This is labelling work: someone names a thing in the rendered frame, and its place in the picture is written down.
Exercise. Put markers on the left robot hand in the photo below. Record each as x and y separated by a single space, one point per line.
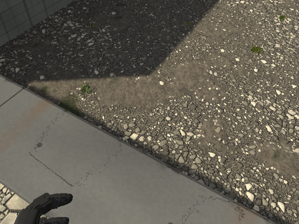
41 206

